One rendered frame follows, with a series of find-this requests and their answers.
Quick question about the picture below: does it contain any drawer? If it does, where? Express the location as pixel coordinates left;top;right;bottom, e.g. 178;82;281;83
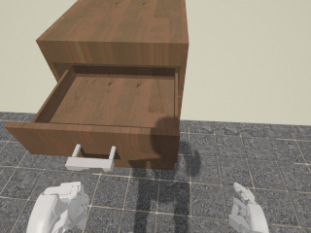
5;64;181;163

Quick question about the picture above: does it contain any right robot hand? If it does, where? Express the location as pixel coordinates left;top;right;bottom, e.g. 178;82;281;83
228;183;269;233

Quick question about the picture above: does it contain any cabinet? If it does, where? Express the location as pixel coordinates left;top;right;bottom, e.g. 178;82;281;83
36;0;190;171

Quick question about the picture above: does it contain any handle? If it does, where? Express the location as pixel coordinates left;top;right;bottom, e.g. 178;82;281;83
65;144;117;173

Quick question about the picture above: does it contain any left robot hand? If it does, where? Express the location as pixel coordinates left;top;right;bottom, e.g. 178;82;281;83
26;182;89;233

